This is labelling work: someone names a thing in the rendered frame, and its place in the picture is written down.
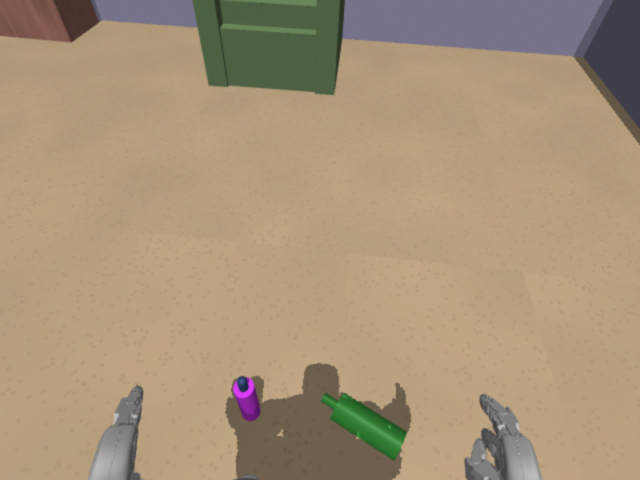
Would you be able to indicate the right robot hand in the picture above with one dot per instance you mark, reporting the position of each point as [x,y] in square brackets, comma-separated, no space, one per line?
[514,455]

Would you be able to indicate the left robot hand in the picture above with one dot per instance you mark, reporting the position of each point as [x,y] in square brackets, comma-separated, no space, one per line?
[115,455]

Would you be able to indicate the armchair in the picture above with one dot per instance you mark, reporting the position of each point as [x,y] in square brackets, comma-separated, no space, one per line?
[273,44]

